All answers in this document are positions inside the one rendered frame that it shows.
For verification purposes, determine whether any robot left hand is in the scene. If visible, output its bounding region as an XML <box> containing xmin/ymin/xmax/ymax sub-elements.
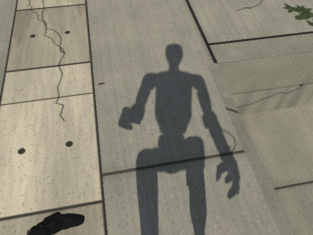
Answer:
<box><xmin>26</xmin><ymin>211</ymin><xmax>85</xmax><ymax>235</ymax></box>

